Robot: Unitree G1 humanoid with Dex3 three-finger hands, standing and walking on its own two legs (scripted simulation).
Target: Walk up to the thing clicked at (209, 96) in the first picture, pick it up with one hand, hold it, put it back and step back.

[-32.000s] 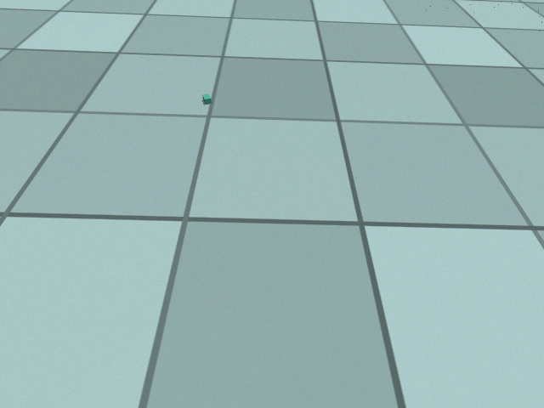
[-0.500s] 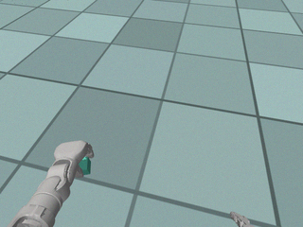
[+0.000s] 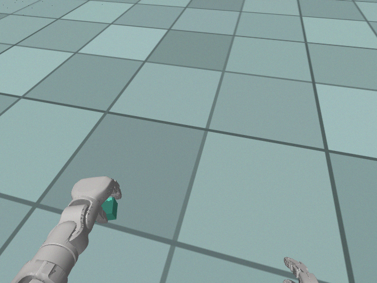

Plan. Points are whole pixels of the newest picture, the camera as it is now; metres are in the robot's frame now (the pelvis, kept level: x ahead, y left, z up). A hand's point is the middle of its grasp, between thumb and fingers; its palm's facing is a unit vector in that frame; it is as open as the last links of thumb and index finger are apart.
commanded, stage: hold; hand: left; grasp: from above
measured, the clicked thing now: (102, 209) +0.31 +0.23 -0.08
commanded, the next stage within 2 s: crouch in 1.06 s
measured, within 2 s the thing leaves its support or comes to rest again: neither
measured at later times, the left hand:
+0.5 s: hand (97, 207) +0.29 +0.22 -0.02, palm faces -0.41 -0.07 -0.91, open 7.2 cm
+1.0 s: hand (96, 205) +0.30 +0.22 -0.02, palm faces -0.42 -0.07 -0.90, open 7.2 cm
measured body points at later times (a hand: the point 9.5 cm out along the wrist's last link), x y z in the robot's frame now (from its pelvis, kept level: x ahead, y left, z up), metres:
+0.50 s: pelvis +0.00 +0.00 +0.01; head +0.00 -0.03 +0.46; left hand +0.31 +0.22 +0.03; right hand +0.15 -0.25 -0.11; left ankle +0.02 +0.12 -0.73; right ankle -0.01 -0.13 -0.73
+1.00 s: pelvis +0.00 +0.00 +0.01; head +0.01 -0.03 +0.46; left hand +0.31 +0.23 +0.03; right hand +0.15 -0.25 -0.10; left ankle +0.02 +0.12 -0.73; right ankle -0.01 -0.13 -0.73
